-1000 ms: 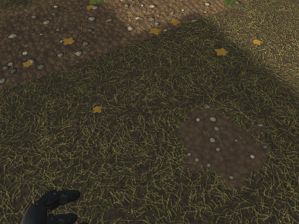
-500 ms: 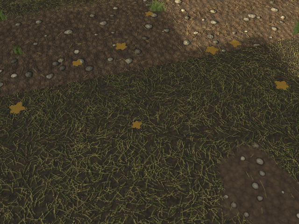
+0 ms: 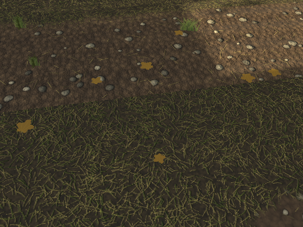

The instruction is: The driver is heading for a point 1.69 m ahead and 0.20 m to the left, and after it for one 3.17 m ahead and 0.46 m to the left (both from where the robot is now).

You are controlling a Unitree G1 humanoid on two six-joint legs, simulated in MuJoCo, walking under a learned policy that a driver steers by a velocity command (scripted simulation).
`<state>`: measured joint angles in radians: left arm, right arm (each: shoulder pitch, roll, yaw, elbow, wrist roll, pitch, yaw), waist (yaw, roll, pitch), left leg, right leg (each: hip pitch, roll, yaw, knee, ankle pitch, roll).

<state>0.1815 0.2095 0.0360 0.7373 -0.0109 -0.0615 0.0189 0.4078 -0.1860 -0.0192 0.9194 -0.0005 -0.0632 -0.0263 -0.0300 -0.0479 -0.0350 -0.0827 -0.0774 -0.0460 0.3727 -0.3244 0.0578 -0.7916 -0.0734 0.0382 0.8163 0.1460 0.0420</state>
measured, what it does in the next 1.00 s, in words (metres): walks ahead: right foot, then left foot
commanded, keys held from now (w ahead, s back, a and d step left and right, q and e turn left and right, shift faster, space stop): w+e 0.18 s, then w+q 0.82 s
